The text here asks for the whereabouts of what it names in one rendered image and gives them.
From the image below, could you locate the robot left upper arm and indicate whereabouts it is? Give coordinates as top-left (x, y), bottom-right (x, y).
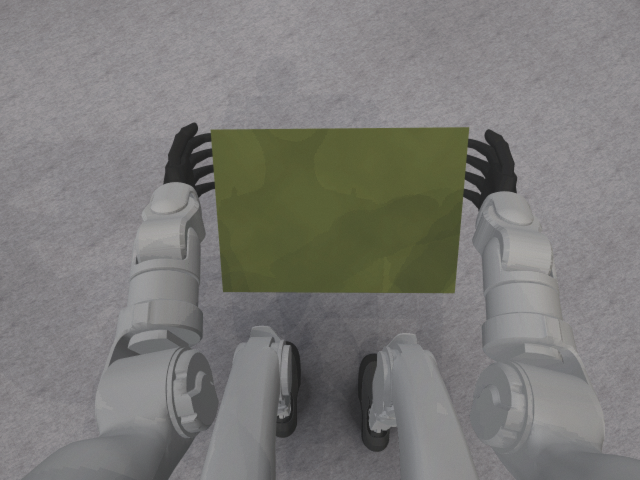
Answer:
top-left (21, 346), bottom-right (219, 480)

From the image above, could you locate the robot right shin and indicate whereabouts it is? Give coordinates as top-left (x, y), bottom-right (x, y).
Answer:
top-left (368, 333), bottom-right (438, 431)

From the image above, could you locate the carton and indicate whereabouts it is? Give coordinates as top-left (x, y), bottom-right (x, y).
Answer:
top-left (211, 127), bottom-right (469, 293)

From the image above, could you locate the robot right foot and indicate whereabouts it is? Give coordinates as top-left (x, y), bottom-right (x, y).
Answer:
top-left (358, 354), bottom-right (390, 452)

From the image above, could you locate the robot left forearm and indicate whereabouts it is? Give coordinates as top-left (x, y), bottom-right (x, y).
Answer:
top-left (95, 182), bottom-right (206, 431)

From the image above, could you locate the right robot hand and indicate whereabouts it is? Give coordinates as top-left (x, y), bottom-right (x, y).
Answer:
top-left (463, 129), bottom-right (517, 211)

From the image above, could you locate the left robot hand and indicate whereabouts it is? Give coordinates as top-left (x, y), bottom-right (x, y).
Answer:
top-left (163, 122), bottom-right (215, 197)

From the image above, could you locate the robot right upper arm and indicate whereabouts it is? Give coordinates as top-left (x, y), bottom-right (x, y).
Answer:
top-left (469, 360), bottom-right (640, 480)

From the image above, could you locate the robot right forearm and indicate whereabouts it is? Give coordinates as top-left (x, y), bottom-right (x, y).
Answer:
top-left (472, 191), bottom-right (605, 446)

